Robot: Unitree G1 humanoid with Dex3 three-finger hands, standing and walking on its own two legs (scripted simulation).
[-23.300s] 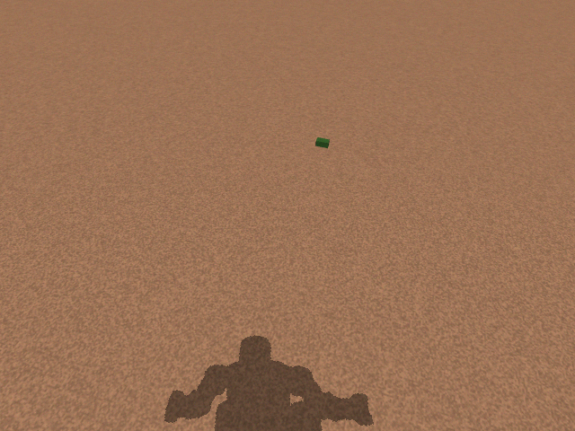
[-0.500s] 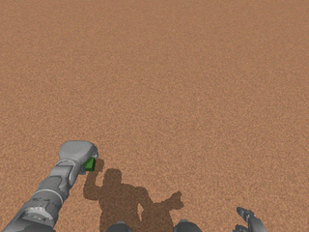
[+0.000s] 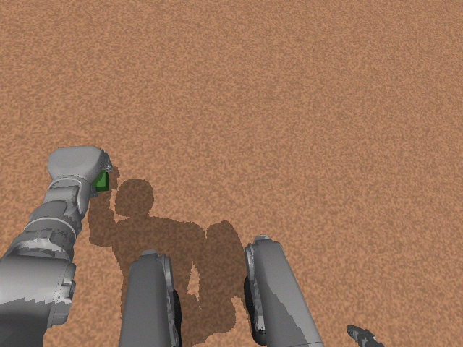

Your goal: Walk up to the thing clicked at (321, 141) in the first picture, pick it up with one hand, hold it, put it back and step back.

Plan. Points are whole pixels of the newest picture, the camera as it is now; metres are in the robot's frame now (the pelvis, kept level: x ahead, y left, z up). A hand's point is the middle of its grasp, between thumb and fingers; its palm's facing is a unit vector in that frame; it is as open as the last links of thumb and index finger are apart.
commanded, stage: crouch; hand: left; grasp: from above
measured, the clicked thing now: (88, 181) +0.44 +0.24 -0.16
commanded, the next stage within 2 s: lower in 1.16 s
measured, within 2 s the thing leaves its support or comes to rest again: neither
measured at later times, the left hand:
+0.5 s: hand (106, 192) +0.46 +0.24 -0.29, palm faces -0.46 -0.01 -0.89, open 6.5 cm
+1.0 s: hand (112, 193) +0.47 +0.24 -0.35, palm faces -0.47 -0.01 -0.88, open 6.5 cm
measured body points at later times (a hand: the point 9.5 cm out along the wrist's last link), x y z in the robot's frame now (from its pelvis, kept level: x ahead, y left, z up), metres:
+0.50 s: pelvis -0.01 -0.01 -0.13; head +0.23 +0.04 +0.25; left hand +0.48 +0.23 -0.24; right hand +0.05 -0.29 -0.24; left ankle +0.07 +0.12 -0.50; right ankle +0.08 -0.15 -0.50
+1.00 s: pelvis -0.02 -0.01 -0.19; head +0.23 +0.04 +0.19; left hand +0.49 +0.24 -0.30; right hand +0.00 -0.28 -0.29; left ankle +0.07 +0.12 -0.50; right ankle +0.08 -0.15 -0.50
